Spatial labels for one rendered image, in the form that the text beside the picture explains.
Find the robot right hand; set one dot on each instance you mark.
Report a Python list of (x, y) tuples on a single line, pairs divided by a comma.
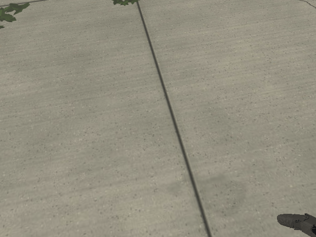
[(303, 222)]

